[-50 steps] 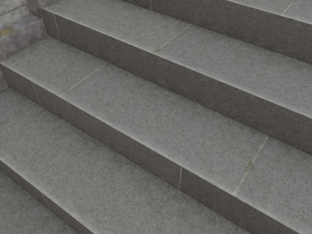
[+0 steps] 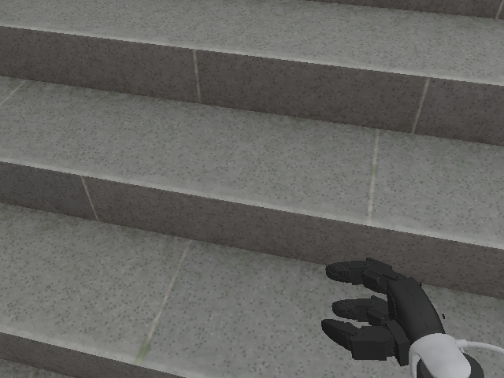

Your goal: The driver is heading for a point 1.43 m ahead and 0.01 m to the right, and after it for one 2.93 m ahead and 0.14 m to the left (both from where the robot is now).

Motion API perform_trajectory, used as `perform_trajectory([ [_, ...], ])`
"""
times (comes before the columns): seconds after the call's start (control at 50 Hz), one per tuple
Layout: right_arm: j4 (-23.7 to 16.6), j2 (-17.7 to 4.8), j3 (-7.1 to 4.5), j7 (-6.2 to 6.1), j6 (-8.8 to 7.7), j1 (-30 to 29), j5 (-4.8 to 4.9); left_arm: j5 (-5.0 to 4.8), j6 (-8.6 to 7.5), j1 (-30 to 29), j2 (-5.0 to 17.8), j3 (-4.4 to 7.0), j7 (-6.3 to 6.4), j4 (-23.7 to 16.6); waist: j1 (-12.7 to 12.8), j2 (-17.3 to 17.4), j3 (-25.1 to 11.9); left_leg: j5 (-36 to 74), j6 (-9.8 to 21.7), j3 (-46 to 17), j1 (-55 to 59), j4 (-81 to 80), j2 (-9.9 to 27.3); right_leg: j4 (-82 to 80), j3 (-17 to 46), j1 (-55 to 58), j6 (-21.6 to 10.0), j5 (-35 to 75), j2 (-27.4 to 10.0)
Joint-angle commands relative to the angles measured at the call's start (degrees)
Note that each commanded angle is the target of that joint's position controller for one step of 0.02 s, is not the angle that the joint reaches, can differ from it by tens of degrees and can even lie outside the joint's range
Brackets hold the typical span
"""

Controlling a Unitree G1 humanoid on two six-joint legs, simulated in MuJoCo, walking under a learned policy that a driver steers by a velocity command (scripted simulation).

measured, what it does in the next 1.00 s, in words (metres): climbs: right foot 0.16 m higher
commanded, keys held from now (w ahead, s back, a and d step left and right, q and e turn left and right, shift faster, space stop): w+e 0.28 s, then w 0.36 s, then w+q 0.36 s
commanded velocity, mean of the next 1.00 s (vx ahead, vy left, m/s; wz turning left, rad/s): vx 0.50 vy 0.00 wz -0.19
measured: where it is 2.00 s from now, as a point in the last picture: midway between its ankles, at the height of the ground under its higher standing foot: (392, 90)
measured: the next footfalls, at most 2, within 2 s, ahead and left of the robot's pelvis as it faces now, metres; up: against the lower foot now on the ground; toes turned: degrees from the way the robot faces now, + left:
right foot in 0.60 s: +0.48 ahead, -0.18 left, +0.33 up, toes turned -21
left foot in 1.14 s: +0.84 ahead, -0.01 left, +0.49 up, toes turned -1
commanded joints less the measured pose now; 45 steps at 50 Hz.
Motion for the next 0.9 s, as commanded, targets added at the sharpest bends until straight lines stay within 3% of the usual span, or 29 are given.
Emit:
perform_trajectory([
  [0.02, 0.99, -12.47, -5.52, -0.37, -1.38, 12.91, 0.62, -0.48, -2.16, -8.45, 17.20, 5.44, -1.16, -6.22, -15.69, -3.36, -8.00, 10.29, 3.17, -7.14, 41.53, -20.08, -4.63, 14.37, 2.80, -6.08, -7.47, 90.54, -8.66],
  [0.04, 4.74, -14.12, -5.93, -0.86, -1.80, 25.60, 0.82, 2.81, -2.23, -1.29, 7.03, 3.17, -1.74, -7.14, -15.17, 16.81, -25.80, 7.08, 15.12, -36.77, 69.05, -34.53, 8.00, 34.19, 3.30, -26.29, -6.79, 61.90, -0.41],
  [0.06, 6.70, -17.05, -6.41, -0.73, -1.02, 33.32, -0.10, 2.10, -0.88, -1.79, 7.06, 4.15, -2.76, -2.71, -19.27, 27.07, -18.08, -18.96, 19.60, -64.97, 66.20, -53.96, 18.85, 66.91, 4.37, -42.45, -4.24, 13.76, 7.65],
  [0.08, 10.51, -18.59, -6.86, -1.42, -2.84, 33.38, -0.80, 0.77, -0.12, -8.42, 8.27, 4.84, -2.99, -4.02, -18.15, 19.25, 0.01, -35.83, 14.22, -63.28, 54.03, -57.30, 16.66, 86.51, 3.93, -54.64, -5.17, 21.36, 5.42],
  [0.1, 12.05, -18.02, -7.38, -0.90, -4.05, 25.01, 1.15, -0.70, 0.26, -10.50, 8.68, 5.24, -2.00, -3.99, -12.53, 16.18, 7.42, -27.41, 13.76, -52.68, 44.07, -54.47, 17.10, 93.64, -1.03, -56.39, -4.95, 24.70, 2.63],
  [0.12, 14.79, -9.64, -5.75, -0.56, -4.27, 21.82, 0.52, 0.15, 0.44, -10.77, 6.92, 4.57, -0.63, -4.10, -10.48, 3.07, 3.33, -9.35, 13.85, -43.72, 42.69, -53.06, 18.65, 98.01, -2.21, -53.80, -7.20, 24.26, 2.25],
  [0.14, 16.98, -1.27, -3.56, -0.60, -4.19, 20.41, -0.16, 0.35, 0.83, -15.02, 5.12, 3.72, 0.12, -6.75, -7.63, -1.01, 2.07, 5.64, 11.60, -36.53, 42.01, -53.19, 19.61, 98.35, -2.10, -53.24, -8.95, 23.96, 0.86],
  [0.18, 19.69, 4.08, -2.51, -1.74, -4.96, 17.75, 0.50, 0.35, 2.73, -18.17, 2.23, 2.53, 0.29, -8.23, -3.72, 1.43, 2.76, 17.64, 5.66, -20.62, 41.26, -53.90, 14.18, 90.79, -2.70, -54.28, -10.91, 23.54, -2.49],
  [0.26, 23.73, 0.72, -3.80, -1.21, -5.37, 25.13, -2.23, -1.25, 3.12, -26.87, 3.45, 1.22, -1.90, -10.62, -5.00, 2.49, 5.44, 16.52, 5.98, -2.70, 43.75, -59.27, 9.44, 94.51, -9.97, -63.25, -13.38, 16.51, -3.47],
  [0.3, 24.82, -0.32, -3.17, -1.22, -5.90, 28.69, -3.38, -0.86, 2.56, -30.03, 5.06, 1.02, -2.25, -11.01, -5.78, 3.69, 5.93, 18.81, 6.24, -0.24, 45.21, -62.14, 9.41, 92.32, -10.89, -65.22, -13.37, 20.66, -4.06],
  [0.32, 28.01, -1.41, -3.13, -1.33, -5.29, 36.23, -4.06, -1.11, 2.86, -33.38, 4.46, 0.51, -2.37, -11.87, -8.72, 8.35, 5.59, 20.58, 8.26, -1.36, 50.85, -62.67, 10.62, 103.19, -14.00, -71.07, -13.56, 14.77, -3.23],
  [0.36, 30.88, -1.61, -2.70, -0.96, -4.60, 42.06, -6.02, -2.18, 3.10, -39.19, 3.56, -0.82, -0.51, -15.17, -10.84, 4.64, 9.28, 19.39, 8.63, -3.79, 61.68, -63.67, 13.87, 100.88, -9.61, -85.03, -14.73, 12.35, -3.31],
  [0.38, 32.17, -1.77, -2.48, -0.76, -4.47, 44.62, -6.51, -2.18, 2.93, -41.97, 3.60, -1.32, 0.44, -17.02, -11.03, 6.88, 9.69, 22.76, 9.57, -6.31, 66.38, -64.91, 15.69, 103.28, -9.58, -89.52, -15.42, 10.17, -3.06],
  [0.44, 33.86, -1.66, -1.85, 0.10, -4.98, 47.42, -7.92, -1.79, 3.90, -51.18, 4.96, -1.90, 1.22, -22.58, -11.70, 3.74, 10.56, 23.10, 8.85, -1.61, 68.55, -69.75, 14.24, 88.15, -15.53, -88.81, -16.32, 12.84, -5.50],
  [0.46, 35.18, -0.76, -1.43, 0.60, -5.01, 50.46, -7.78, -2.09, 5.07, -55.07, 5.02, -2.03, 1.64, -24.85, -12.75, 4.23, 10.50, 24.09, 8.59, -1.48, 67.31, -71.38, 14.79, 81.73, -16.90, -86.11, -14.99, 16.59, -6.43],
  [0.5, 33.17, -1.53, -1.24, 2.80, -5.10, 48.05, -4.49, -0.82, 8.91, -64.09, 1.56, -3.26, 0.12, -28.99, -11.35, 8.37, 10.59, 29.98, 8.91, 3.93, 48.63, -80.22, 14.87, 70.48, -24.93, -60.96, -12.14, 6.79, -8.97],
  [0.52, 31.85, -2.92, -1.47, 3.29, -5.95, 45.91, -2.36, 0.01, 10.12, -61.37, 1.37, -2.89, -0.77, -28.36, -8.75, 9.08, 10.18, 39.53, 9.75, 6.90, 45.50, -79.79, 14.19, 67.73, -28.75, -50.80, -10.78, 4.58, -7.09],
  [0.56, 32.05, -10.27, -2.71, 3.35, -8.39, 48.89, -0.97, -1.39, 9.65, -55.71, 3.12, -1.61, -1.29, -26.88, -5.45, 12.50, 7.77, 85.24, 9.51, 8.52, 56.72, -71.01, 16.51, 59.93, -29.84, -41.39, -8.71, 1.16, -1.48],
  [0.6, 31.50, -15.98, -5.03, 3.17, -8.78, 47.23, -0.48, -1.22, 8.13, -45.08, 5.57, 0.05, -0.41, -24.25, -1.39, 17.78, 3.56, 108.00, 7.99, 7.60, 66.07, -60.80, 17.80, 44.80, -29.89, -28.21, -9.24, -1.28, 3.04],
  [0.62, 31.14, -13.64, -5.25, 3.68, -9.19, 50.05, -3.15, -1.24, 7.55, -34.74, 8.02, 0.60, 0.54, -21.69, -1.28, 13.92, -7.67, 103.36, 4.28, 5.02, 51.96, -48.85, 14.32, 49.02, -21.02, -2.93, -13.38, 20.45, -0.36],
  [0.64, 30.12, -13.51, -5.53, 4.59, -9.01, 48.67, -3.15, -1.54, 7.75, -24.27, 10.53, 1.56, 0.97, -18.50, 2.18, 9.77, -11.52, 80.31, 2.93, 0.91, 37.89, -36.18, 8.43, 34.86, -7.53, 11.61, -15.33, 9.71, -3.88],
  [0.66, 29.09, -7.26, -4.96, 5.85, -7.79, 45.14, -2.77, 0.72, 8.03, -11.44, 13.38, 2.80, 2.40, -12.63, 4.74, 0.02, -11.35, 27.14, 0.96, -5.03, 23.29, -20.09, 2.04, 16.38, 11.93, 20.57, -17.80, 5.21, -12.17],
  [0.68, 22.55, -10.83, -9.09, 1.27, -8.42, 38.69, 6.10, -1.91, 5.34, -15.22, 18.63, 6.79, 5.35, -12.59, 1.09, -2.04, -8.64, 12.29, -2.07, -4.49, 25.40, 11.60, -4.03, 6.79, 26.82, 10.72, -19.44, 11.53, -19.78],
  [0.7, 29.66, -4.20, -7.01, 3.59, -7.13, 40.67, 1.42, 2.23, 4.44, -9.05, 16.86, 5.43, 4.39, -8.74, 3.57, -0.51, -4.10, 28.07, 1.20, -24.88, 17.38, 20.97, -1.63, 6.41, 23.12, 0.83, -14.17, -3.52, -17.66],
  [0.72, 26.56, -2.48, -7.34, 3.53, -7.89, 34.37, 0.40, 1.36, 3.44, -12.59, 13.31, 5.25, 3.91, -6.79, 0.38, -2.65, 5.48, 26.69, 2.89, -22.47, 12.32, 29.45, -2.84, 7.48, 16.28, -8.49, -14.59, -2.44, -16.20],
  [0.76, 22.38, -0.46, -6.16, 2.77, -7.58, 28.20, 1.53, 0.23, 3.53, -21.52, 4.67, 2.75, 2.13, -4.68, -6.77, 4.88, 2.99, 24.38, 8.90, -22.35, 5.58, 38.09, -3.55, 7.36, 8.13, -10.60, -12.60, 10.85, -17.57],
  [0.8, 22.31, -0.20, -5.58, 3.04, -4.85, 29.43, 1.30, 1.69, 3.64, -27.32, -1.90, 0.44, 1.45, -4.50, -11.68, 6.81, 4.03, 25.88, 12.59, -19.90, -0.61, 38.29, -1.06, 3.84, -2.31, -14.17, -10.82, 11.68, -16.51],
  [0.86, 21.02, 0.37, -4.76, 3.92, -3.75, 26.96, 1.46, 2.25, 2.08, -30.10, -0.97, 0.60, 2.93, -5.43, -14.65, 3.61, 6.66, 21.67, 11.86, -12.97, 0.48, 37.67, 1.46, -3.19, -18.16, -20.58, -9.02, 10.20, -12.68],
  [0.9, 17.90, -0.29, -3.65, 4.04, -3.57, 19.85, 1.93, 4.70, 1.74, -23.76, -0.43, -0.02, 3.61, -3.18, -12.19, 2.06, 8.22, 18.28, 12.89, -11.49, -8.48, 48.21, 0.80, -5.71, -20.10, -16.98, -9.93, 8.68, -13.07],
])
Keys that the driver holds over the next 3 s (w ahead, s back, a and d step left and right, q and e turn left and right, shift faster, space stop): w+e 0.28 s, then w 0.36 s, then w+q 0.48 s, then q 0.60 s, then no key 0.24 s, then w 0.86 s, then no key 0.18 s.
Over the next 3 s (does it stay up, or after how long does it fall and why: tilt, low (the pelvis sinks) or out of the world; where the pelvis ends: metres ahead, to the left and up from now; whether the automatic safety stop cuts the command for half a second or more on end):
stays up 1.29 -0.04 0.66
